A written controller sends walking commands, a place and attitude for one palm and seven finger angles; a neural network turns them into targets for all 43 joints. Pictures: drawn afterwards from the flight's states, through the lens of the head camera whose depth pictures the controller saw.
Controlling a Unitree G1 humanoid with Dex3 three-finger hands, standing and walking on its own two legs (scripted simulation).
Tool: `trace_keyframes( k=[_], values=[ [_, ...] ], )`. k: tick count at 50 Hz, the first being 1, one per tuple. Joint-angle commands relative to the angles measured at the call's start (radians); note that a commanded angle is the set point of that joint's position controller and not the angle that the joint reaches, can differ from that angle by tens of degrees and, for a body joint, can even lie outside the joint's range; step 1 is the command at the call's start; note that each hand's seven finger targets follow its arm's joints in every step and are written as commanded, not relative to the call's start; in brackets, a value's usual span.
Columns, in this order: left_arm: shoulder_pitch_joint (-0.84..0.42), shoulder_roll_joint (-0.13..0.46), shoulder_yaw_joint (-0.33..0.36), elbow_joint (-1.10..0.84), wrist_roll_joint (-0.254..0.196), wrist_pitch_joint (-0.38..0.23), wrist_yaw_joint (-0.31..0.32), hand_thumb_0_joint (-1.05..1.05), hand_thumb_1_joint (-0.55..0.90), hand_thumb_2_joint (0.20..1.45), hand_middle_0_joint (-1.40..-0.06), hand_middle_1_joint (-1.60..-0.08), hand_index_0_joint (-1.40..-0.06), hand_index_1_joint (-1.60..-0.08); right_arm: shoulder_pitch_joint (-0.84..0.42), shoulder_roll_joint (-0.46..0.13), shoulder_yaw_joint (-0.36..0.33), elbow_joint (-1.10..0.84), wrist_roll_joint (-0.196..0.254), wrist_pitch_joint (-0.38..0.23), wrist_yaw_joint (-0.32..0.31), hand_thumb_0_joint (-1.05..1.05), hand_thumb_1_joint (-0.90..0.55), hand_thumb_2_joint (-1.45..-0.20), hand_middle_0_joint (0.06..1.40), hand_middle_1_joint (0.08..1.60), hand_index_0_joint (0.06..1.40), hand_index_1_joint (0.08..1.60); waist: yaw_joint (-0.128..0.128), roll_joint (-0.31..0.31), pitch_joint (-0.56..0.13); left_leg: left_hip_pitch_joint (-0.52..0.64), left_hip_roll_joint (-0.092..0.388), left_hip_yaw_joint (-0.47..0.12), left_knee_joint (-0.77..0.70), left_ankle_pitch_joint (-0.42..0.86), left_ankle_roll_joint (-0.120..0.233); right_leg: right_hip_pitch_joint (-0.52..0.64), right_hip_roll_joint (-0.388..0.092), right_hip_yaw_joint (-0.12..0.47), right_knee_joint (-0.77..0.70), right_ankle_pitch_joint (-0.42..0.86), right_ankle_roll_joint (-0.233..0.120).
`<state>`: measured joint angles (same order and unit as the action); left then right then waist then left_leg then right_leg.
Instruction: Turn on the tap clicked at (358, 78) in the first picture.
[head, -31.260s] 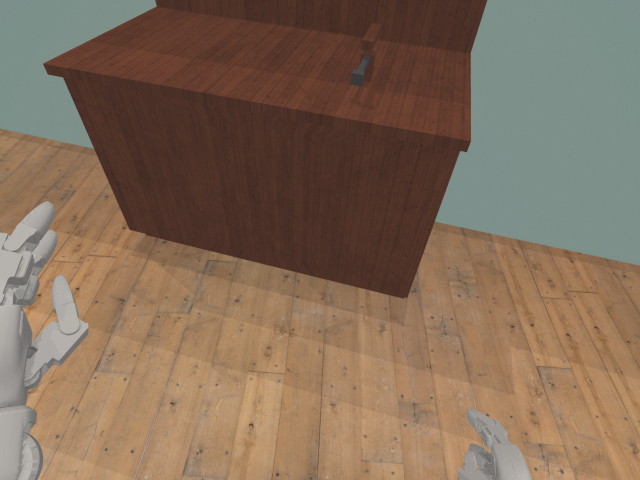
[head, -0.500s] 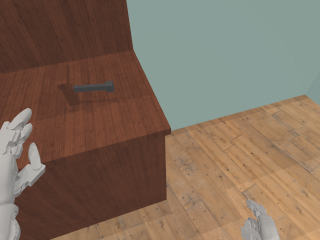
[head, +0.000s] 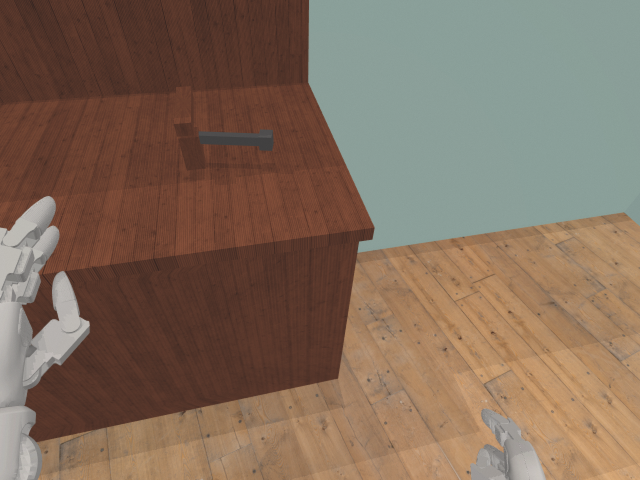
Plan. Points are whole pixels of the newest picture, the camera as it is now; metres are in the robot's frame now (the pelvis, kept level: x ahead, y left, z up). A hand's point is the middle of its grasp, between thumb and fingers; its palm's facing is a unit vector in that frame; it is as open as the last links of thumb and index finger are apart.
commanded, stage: step back with the hand held close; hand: left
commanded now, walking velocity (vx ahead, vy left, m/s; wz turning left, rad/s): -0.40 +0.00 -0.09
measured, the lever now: (266, 140) +0.67 +0.16 +0.08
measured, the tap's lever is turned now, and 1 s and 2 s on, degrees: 76 76 76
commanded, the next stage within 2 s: stop stepping back and stand still in 0.22 s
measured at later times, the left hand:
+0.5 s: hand (72, 443) +0.11 +0.20 +0.17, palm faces +0.26 -0.88 -0.38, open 7.4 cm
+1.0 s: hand out of the picture +0.04 +0.23 +0.17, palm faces +0.40 -0.86 -0.30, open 7.4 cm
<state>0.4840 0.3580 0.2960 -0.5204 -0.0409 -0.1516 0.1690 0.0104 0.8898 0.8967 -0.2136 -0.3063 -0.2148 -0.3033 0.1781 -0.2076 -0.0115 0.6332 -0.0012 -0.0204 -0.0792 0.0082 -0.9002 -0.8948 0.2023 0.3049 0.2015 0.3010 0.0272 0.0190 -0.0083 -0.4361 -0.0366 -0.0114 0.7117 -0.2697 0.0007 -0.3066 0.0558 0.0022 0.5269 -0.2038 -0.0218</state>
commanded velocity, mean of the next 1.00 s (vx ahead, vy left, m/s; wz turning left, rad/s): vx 0.02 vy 0.02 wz -0.03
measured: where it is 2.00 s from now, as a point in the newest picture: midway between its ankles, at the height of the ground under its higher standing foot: outside the picture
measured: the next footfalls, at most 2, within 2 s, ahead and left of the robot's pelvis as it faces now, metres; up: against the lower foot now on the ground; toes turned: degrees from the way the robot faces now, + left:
left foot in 0.04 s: +0.09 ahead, +0.09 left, +0.00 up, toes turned -1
right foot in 0.36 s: -0.13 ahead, -0.09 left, +0.00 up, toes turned -4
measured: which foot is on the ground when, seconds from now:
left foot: up 0.00-0.02, down 0.04-0.38, up 0.40-0.52, down 0.54-0.88, up 0.90-1.00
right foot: down 0.00-0.04, up 0.06-0.34, down 0.36-1.00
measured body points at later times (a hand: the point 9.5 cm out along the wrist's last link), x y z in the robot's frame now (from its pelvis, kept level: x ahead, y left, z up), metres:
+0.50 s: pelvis -0.12 -0.01 +0.01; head -0.12 +0.00 +0.46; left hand +0.09 +0.25 +0.19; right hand +0.03 -0.25 -0.08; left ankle -0.05 +0.08 -0.71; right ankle -0.22 -0.11 -0.73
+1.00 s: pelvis -0.18 +0.00 +0.01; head -0.20 +0.01 +0.46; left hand +0.01 +0.28 +0.19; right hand -0.06 -0.24 -0.09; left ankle -0.15 +0.10 -0.69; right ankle -0.22 -0.11 -0.73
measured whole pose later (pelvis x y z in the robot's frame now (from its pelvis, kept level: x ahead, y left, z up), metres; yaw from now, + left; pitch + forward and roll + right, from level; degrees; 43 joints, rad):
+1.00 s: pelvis -0.18 +0.00 +0.01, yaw -3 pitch +0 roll +0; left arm 0.45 0.32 0.30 -0.45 -0.05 -0.14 0.17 0.01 0.89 0.90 -0.21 -0.31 -0.21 -0.30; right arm 0.27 -0.18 0.01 0.69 0.00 -0.06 -0.06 0.01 -0.90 -0.89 0.20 0.30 0.20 0.30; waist 0.03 -0.02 -0.05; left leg -0.44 -0.01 0.03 0.85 -0.36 0.01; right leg -0.17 0.02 0.00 0.49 -0.31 -0.04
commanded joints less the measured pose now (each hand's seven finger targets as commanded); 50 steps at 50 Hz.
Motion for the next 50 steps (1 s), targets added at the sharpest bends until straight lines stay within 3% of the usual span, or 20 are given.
trace_keyframes(
  k=[1,2,5,9,14,16,18,20,21,23,26,28,31,35,40,42,44,45,47,50],
  values=[
    [-0.189,0.195,0.116,-0.171,-0.001,-0.046,0.015,0.000,0.900,0.900,-0.200,-0.300,-0.200,-0.300,-0.139,-0.140,-0.020,-0.168,-0.006,-0.057,-0.033,0.000,-0.900,-0.900,0.200,0.300,0.200,0.300,-0.018,0.096,-0.024,0.124,0.148,-0.146,-0.329,0.142,0.037,-0.119,-0.080,0.062,-0.016,0.030,0.016],
    [-0.225,0.217,0.137,-0.202,0.011,-0.051,0.019,0.000,0.900,0.900,-0.200,-0.300,-0.200,-0.300,-0.169,-0.154,-0.026,-0.179,-0.011,-0.059,-0.038,0.000,-0.900,-0.900,0.200,0.300,0.200,0.300,-0.004,0.262,-0.043,0.020,0.243,-0.230,-0.423,0.185,0.069,0.002,-0.012,0.032,0.135,-0.031,0.033],
    [-0.188,0.193,0.152,-0.236,0.018,-0.062,0.011,0.000,0.900,0.900,-0.200,-0.300,-0.200,-0.300,-0.122,-0.119,-0.045,-0.178,-0.038,-0.077,-0.018,0.000,-0.900,-0.900,0.200,0.300,0.200,0.300,-0.005,0.250,-0.166,-0.028,0.341,-0.310,-0.482,0.127,0.139,0.092,0.016,0.082,0.445,-0.208,0.033],
    [-0.122,0.147,0.122,-0.296,0.005,-0.043,0.005,0.000,0.900,0.900,-0.200,-0.300,-0.200,-0.300,-0.112,-0.115,-0.061,-0.170,-0.025,-0.100,0.014,0.000,-0.900,-0.900,0.200,0.300,0.200,0.300,-0.001,0.109,-0.205,0.174,0.313,-0.222,-0.445,0.163,0.129,-0.008,0.012,0.069,0.404,-0.240,0.036],
    [-0.104,0.120,0.089,-0.232,-0.018,-0.009,0.007,0.000,0.900,0.900,-0.200,-0.300,-0.200,-0.300,-0.130,-0.110,-0.039,-0.140,-0.029,-0.091,0.019,0.000,-0.900,-0.900,0.200,0.300,0.200,0.300,-0.007,0.199,-0.186,0.209,0.259,-0.153,-0.530,0.005,0.058,0.067,0.038,0.009,0.042,-0.268,0.014],
    [-0.121,0.148,0.104,-0.212,-0.024,-0.021,-0.001,0.000,0.900,0.900,-0.200,-0.300,-0.200,-0.300,-0.134,-0.109,-0.039,-0.128,-0.027,-0.078,0.019,0.000,-0.900,-0.900,0.200,0.300,0.200,0.300,-0.005,0.149,-0.196,0.245,0.222,-0.097,-0.458,0.068,0.006,0.094,0.015,0.007,-0.192,-0.141,-0.006],
    [-0.100,0.196,0.132,-0.207,-0.023,-0.030,-0.005,0.000,0.900,0.900,-0.200,-0.300,-0.200,-0.300,-0.135,-0.082,-0.036,-0.140,-0.012,-0.058,0.018,0.000,-0.900,-0.900,0.200,0.300,0.200,0.300,-0.012,-0.024,-0.220,0.309,0.108,0.044,-0.198,0.061,-0.037,0.024,-0.153,0.141,-0.297,0.062,-0.069],
    [-0.121,0.265,0.187,-0.207,-0.023,-0.047,0.006,0.000,0.900,0.900,-0.200,-0.300,-0.200,-0.300,-0.162,-0.085,-0.029,-0.143,-0.011,-0.058,0.007,0.000,-0.900,-0.900,0.200,0.300,0.200,0.300,0.005,-0.144,-0.199,0.204,0.050,0.044,0.062,-0.040,-0.039,-0.048,-0.344,0.260,-0.301,0.224,-0.113],
    [-0.098,0.225,0.153,-0.193,-0.013,-0.042,0.003,0.000,0.900,0.900,-0.200,-0.300,-0.200,-0.300,-0.145,-0.084,-0.038,-0.157,0.005,-0.063,0.002,0.000,-0.900,-0.900,0.200,0.300,0.200,0.300,0.006,-0.205,-0.189,0.066,0.015,0.032,0.124,-0.079,-0.028,0.103,-0.304,0.205,-0.203,0.515,-0.097],
    [-0.046,0.231,0.173,-0.188,-0.007,-0.007,-0.003,0.000,0.900,0.900,-0.200,-0.300,-0.200,-0.300,-0.134,-0.085,-0.019,-0.189,0.012,-0.063,0.001,0.000,-0.900,-0.900,0.200,0.300,0.200,0.300,-0.012,-0.183,-0.210,0.019,0.033,0.024,0.051,0.021,0.002,0.221,-0.269,0.156,-0.083,0.703,-0.066],
    [-0.095,0.190,0.140,-0.159,-0.017,0.002,-0.001,0.000,0.900,0.900,-0.200,-0.300,-0.200,-0.300,-0.103,-0.113,-0.023,-0.154,0.014,-0.064,-0.004,0.000,-0.900,-0.900,0.200,0.300,0.200,0.300,-0.035,0.028,-0.176,0.269,0.065,0.021,-0.172,0.375,0.034,0.103,-0.176,0.066,-0.045,0.456,0.002],
    [-0.126,0.167,0.110,-0.095,-0.021,-0.001,0.000,0.000,0.900,0.900,-0.200,-0.300,-0.200,-0.300,-0.089,-0.142,-0.038,-0.147,0.026,-0.075,-0.008,0.000,-0.900,-0.900,0.200,0.300,0.200,0.300,-0.027,0.045,-0.101,0.294,0.133,-0.057,-0.227,0.344,0.050,0.030,-0.109,0.060,-0.079,0.168,0.039],
    [-0.120,0.180,0.126,-0.083,-0.015,-0.017,0.005,0.000,0.900,0.900,-0.200,-0.300,-0.200,-0.300,-0.075,-0.140,-0.034,-0.148,0.013,-0.080,-0.005,0.000,-0.900,-0.900,0.200,0.300,0.200,0.300,-0.034,0.014,-0.082,0.232,0.122,-0.096,-0.203,0.279,0.056,0.047,-0.104,0.081,-0.111,0.153,0.004],
    [-0.130,0.160,0.108,-0.139,-0.013,-0.050,0.004,0.000,0.900,0.900,-0.200,-0.300,-0.200,-0.300,-0.094,-0.134,-0.035,-0.157,-0.004,-0.090,-0.002,0.000,-0.900,-0.900,0.200,0.300,0.200,0.300,-0.035,0.098,0.005,0.135,0.121,-0.156,-0.371,-0.221,0.038,0.005,-0.063,0.043,-0.151,-0.248,-0.024],
    [-0.108,0.167,0.135,-0.152,-0.001,-0.035,0.021,0.000,0.900,0.900,-0.200,-0.300,-0.200,-0.300,-0.076,-0.126,-0.034,-0.155,-0.015,-0.097,-0.016,0.000,-0.900,-0.900,0.200,0.300,0.200,0.300,-0.021,0.169,-0.039,0.000,0.151,-0.196,-0.529,-0.483,0.025,0.177,0.024,-0.064,-0.045,-0.297,-0.029],
    [-0.114,0.174,0.142,-0.137,0.001,-0.029,0.018,0.000,0.900,0.900,-0.200,-0.300,-0.200,-0.300,-0.067,-0.118,-0.041,-0.147,-0.020,-0.092,-0.018,0.000,-0.900,-0.900,0.200,0.300,0.200,0.300,-0.020,0.071,-0.048,0.011,0.092,-0.096,-0.357,-0.390,0.019,0.151,-0.044,0.012,-0.135,-0.338,-0.067],
    [-0.130,0.166,0.128,-0.122,0.004,-0.033,0.011,0.000,0.900,0.900,-0.200,-0.300,-0.200,-0.300,-0.044,-0.103,-0.050,-0.131,-0.017,-0.081,-0.010,0.000,-0.900,-0.900,0.200,0.300,0.200,0.300,-0.022,-0.195,-0.022,0.006,0.015,0.031,0.105,-0.145,-0.002,0.021,-0.269,0.338,-0.331,-0.510,-0.169],
    [-0.165,0.147,0.108,-0.127,-0.003,-0.032,0.008,0.000,0.900,0.900,-0.200,-0.300,-0.200,-0.300,-0.049,-0.114,-0.057,-0.121,-0.005,-0.086,-0.007,0.000,-0.900,-0.900,0.200,0.300,0.200,0.300,-0.024,-0.234,0.027,-0.055,0.019,0.031,0.298,-0.101,-0.013,-0.026,-0.374,0.458,-0.391,-0.498,-0.231],
    [-0.226,0.142,0.097,-0.137,-0.004,-0.044,0.002,0.000,0.900,0.900,-0.200,-0.300,-0.200,-0.300,-0.037,-0.117,-0.043,-0.116,-0.001,-0.105,-0.001,0.000,-0.900,-0.900,0.200,0.300,0.200,0.300,-0.042,-0.132,0.014,-0.082,0.068,-0.009,0.303,-0.102,-0.006,0.022,-0.358,0.362,-0.318,-0.267,-0.220],
    [-0.250,0.136,0.078,-0.072,0.003,-0.041,0.013,0.000,0.900,0.900,-0.200,-0.300,-0.200,-0.300,-0.055,-0.096,-0.027,-0.116,0.002,-0.110,-0.006,0.000,-0.900,-0.900,0.200,0.300,0.200,0.300,-0.041,-0.119,0.012,0.156,0.081,0.064,-0.076,-0.077,0.016,-0.018,-0.272,0.163,-0.201,-0.240,-0.128]
  ],
)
